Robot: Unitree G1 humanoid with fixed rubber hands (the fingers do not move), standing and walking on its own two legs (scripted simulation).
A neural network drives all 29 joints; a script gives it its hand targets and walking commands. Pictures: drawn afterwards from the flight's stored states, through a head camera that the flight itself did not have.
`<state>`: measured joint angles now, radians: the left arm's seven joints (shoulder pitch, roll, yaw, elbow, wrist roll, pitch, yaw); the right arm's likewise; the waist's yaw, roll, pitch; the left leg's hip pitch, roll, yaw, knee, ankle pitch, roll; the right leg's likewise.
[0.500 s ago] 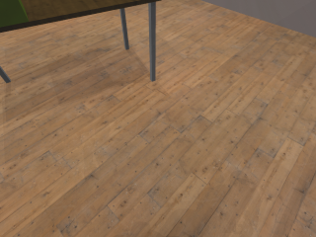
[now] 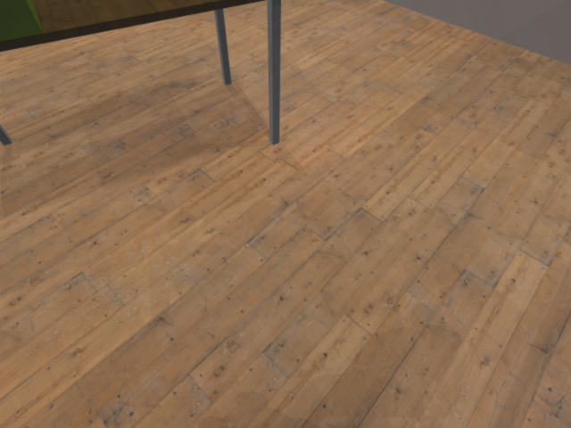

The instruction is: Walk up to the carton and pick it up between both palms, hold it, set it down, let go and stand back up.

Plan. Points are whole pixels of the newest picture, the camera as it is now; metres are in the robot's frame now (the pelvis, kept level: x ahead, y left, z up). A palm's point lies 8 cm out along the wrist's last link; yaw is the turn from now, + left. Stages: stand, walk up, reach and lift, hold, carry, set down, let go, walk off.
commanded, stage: stand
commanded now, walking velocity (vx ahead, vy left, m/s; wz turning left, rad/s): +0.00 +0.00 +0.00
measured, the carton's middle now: out of the picture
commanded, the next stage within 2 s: none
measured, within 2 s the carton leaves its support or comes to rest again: neither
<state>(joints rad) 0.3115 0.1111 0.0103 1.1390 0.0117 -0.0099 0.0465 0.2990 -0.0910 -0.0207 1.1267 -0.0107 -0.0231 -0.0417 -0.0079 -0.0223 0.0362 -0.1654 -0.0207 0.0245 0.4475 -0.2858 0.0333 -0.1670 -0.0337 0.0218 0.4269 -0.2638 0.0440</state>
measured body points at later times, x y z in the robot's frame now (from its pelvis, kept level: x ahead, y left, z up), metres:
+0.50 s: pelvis +0.00 +0.00 +0.00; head +0.03 +0.02 +0.45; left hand -0.04 +0.21 -0.17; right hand -0.02 -0.21 -0.16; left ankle -0.03 +0.10 -0.74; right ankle -0.02 -0.15 -0.74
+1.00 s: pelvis -0.01 +0.01 +0.00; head +0.00 +0.02 +0.45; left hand -0.05 +0.21 -0.17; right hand -0.05 -0.20 -0.16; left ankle -0.03 +0.10 -0.74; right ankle -0.02 -0.15 -0.74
